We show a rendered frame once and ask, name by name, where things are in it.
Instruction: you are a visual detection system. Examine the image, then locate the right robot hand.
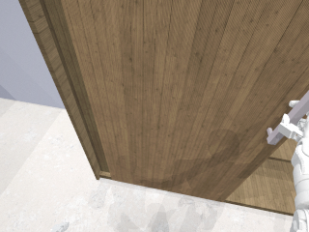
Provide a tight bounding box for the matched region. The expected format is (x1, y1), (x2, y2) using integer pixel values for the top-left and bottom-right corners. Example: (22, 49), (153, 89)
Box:
(278, 101), (309, 143)

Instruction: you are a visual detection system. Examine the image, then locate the handle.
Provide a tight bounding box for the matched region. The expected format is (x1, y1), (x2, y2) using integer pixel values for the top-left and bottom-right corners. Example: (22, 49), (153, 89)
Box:
(267, 91), (309, 145)

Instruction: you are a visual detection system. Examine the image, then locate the left robot hand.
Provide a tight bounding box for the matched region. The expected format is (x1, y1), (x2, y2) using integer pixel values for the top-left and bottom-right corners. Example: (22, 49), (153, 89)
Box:
(50, 221), (70, 232)

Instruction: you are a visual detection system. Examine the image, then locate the robot right upper arm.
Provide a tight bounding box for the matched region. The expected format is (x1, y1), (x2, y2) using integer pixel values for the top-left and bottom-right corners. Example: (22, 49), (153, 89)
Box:
(290, 209), (309, 232)

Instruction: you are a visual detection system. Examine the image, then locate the right robot forearm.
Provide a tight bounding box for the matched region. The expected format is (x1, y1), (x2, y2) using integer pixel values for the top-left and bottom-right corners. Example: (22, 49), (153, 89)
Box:
(291, 137), (309, 210)

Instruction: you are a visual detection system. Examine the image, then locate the wardrobe door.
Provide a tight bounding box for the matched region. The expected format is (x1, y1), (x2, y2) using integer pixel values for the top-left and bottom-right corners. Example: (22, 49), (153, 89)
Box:
(40, 0), (110, 173)
(61, 0), (309, 203)

